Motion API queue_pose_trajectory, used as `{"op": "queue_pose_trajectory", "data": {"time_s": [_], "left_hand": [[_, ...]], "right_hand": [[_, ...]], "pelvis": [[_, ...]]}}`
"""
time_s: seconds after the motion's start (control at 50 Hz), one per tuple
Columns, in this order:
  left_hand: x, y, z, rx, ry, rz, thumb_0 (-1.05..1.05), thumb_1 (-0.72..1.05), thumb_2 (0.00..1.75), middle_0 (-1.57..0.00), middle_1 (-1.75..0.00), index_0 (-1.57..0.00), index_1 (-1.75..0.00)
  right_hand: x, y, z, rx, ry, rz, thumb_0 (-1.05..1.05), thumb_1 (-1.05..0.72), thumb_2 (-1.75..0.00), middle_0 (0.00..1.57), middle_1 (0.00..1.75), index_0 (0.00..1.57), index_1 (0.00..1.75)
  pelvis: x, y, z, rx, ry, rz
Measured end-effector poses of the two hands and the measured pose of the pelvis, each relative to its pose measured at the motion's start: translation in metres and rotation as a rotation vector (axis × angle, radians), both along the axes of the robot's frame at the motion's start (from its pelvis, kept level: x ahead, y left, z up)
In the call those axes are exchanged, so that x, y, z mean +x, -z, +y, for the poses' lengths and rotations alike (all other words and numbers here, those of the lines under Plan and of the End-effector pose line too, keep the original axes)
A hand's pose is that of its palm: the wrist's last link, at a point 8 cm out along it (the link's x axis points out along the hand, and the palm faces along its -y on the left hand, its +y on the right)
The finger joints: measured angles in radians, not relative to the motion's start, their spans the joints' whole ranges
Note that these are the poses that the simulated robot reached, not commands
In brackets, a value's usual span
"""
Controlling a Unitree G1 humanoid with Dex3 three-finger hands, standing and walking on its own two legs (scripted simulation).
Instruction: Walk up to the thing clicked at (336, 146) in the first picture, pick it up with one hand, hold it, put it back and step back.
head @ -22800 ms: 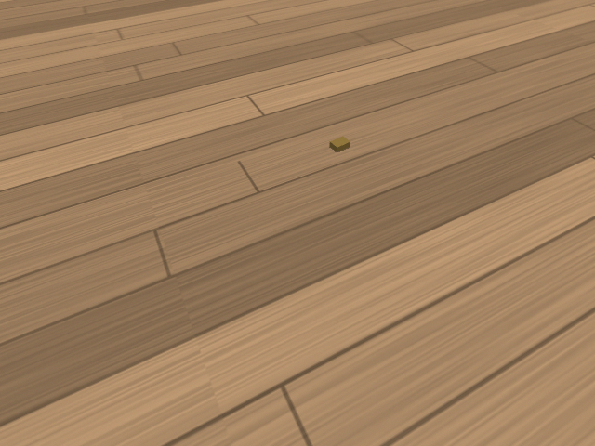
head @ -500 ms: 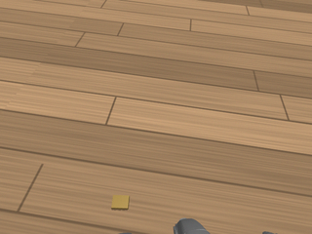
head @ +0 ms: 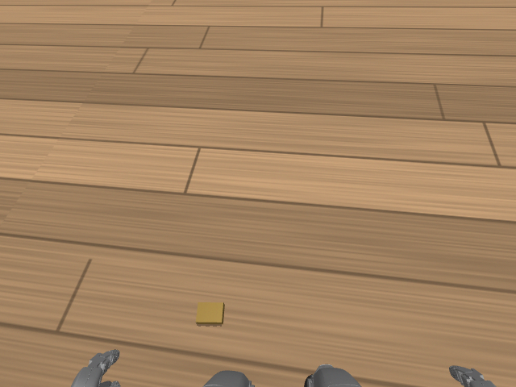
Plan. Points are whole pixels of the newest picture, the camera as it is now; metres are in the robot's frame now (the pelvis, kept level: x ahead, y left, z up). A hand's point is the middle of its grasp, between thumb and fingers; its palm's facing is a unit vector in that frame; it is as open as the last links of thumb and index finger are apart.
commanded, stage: walk up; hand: left
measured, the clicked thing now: (210, 313) +0.39 +0.25 -0.74
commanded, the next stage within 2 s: none
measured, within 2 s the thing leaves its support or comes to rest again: neither
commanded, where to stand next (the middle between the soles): +0.01 +0.02 m, yaw +0 degrees
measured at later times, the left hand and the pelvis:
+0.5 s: hand out of the picture +0.03 +0.27 -0.13, palm faces +0.03 -0.93 -0.38, open 7.4 cm; pelvis +0.00 +0.00 +0.01, yaw +2 degrees
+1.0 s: hand out of the picture +0.13 +0.26 -0.13, palm faces -0.04 -0.93 -0.36, open 7.4 cm; pelvis +0.01 +0.01 +0.02, yaw +0 degrees
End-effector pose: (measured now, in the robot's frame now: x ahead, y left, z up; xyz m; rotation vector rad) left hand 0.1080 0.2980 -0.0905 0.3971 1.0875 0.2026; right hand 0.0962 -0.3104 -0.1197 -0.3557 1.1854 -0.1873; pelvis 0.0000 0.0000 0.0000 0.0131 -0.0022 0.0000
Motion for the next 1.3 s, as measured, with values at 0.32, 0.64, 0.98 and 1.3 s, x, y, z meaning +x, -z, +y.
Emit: {"op": "queue_pose_trajectory", "data": {"time_s": [0.32, 0.64, 0.98, 1.3], "left_hand": [[-0.081, 0.012, 0.013, -0.04, -0.108, 0.084, 0.01, 0.91, 0.9, -0.2, -0.3, -0.2, -0.3], [-0.052, -0.001, 0.016, -0.034, -0.088, 0.071, 0.01, 0.91, 0.9, -0.2, -0.3, -0.2, -0.3], [0.01, -0.001, 0.01, -0.05, -0.001, 0.008, 0.01, 0.91, 0.9, -0.2, -0.3, -0.2, -0.3], [-0.05, 0.014, 0.055, 0.032, -0.017, 0.065, 0.01, 0.91, 0.9, -0.21, -0.3, -0.2, -0.3]], "right_hand": [[-0.022, -0.021, 0.01, 0.014, -0.037, -0.047, 0.01, -0.9, -0.9, 0.21, 0.3, 0.2, 0.3], [-0.007, -0.016, 0.025, 0.058, -0.025, -0.018, 0.0, -0.9, -0.9, 0.2, 0.3, 0.2, 0.3], [-0.02, -0.022, 0.02, 0.028, 0.059, 0.002, 0.0, -0.9, -0.9, 0.2, 0.3, 0.2, 0.3], [-0.056, -0.011, 0.026, -0.023, 0.031, 0.041, 0.0, -0.91, -0.9, 0.2, 0.3, 0.2, 0.3]], "pelvis": [[-0.01, -0.007, -0.003, -0.024, -0.02, -0.065], [0.006, -0.016, 0.007, -0.007, -0.021, -0.032], [0.008, -0.018, 0.012, -0.006, -0.001, -0.043], [-0.064, -0.002, 0.038, 0.004, -0.036, -0.026]]}}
